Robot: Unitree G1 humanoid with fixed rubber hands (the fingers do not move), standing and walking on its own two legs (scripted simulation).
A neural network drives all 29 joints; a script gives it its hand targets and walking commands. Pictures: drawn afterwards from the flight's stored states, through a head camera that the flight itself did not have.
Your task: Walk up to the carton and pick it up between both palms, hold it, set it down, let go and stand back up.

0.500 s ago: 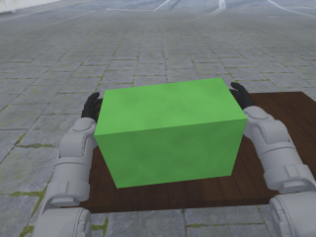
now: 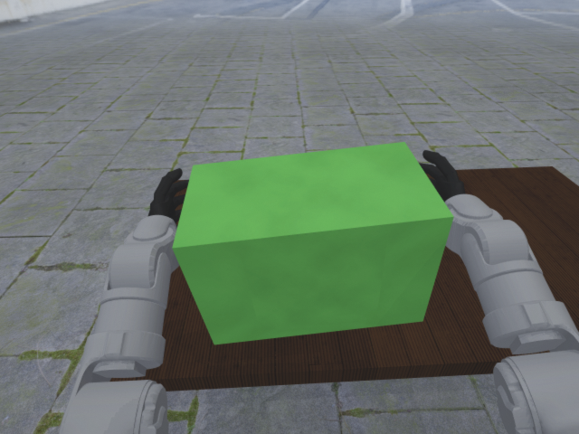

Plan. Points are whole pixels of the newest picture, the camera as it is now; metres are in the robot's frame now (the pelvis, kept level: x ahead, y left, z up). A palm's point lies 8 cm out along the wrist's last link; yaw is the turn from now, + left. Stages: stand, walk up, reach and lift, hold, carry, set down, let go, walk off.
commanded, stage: hold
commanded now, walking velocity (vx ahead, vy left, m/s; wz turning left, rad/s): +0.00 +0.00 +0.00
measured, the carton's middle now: (308, 243) +0.36 -0.01 +0.15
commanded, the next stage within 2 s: set down in 0.46 s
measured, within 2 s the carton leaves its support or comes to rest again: neither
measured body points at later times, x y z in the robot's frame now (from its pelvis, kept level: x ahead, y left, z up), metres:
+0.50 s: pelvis +0.00 +0.00 +0.00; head -0.06 +0.01 +0.45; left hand +0.38 +0.19 +0.18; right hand +0.38 -0.20 +0.20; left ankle +0.05 +0.11 -0.75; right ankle +0.04 -0.11 -0.75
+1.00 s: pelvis +0.00 +0.00 +0.00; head -0.04 +0.00 +0.45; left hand +0.39 +0.21 +0.17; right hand +0.41 -0.19 +0.18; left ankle +0.05 +0.11 -0.75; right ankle +0.04 -0.11 -0.75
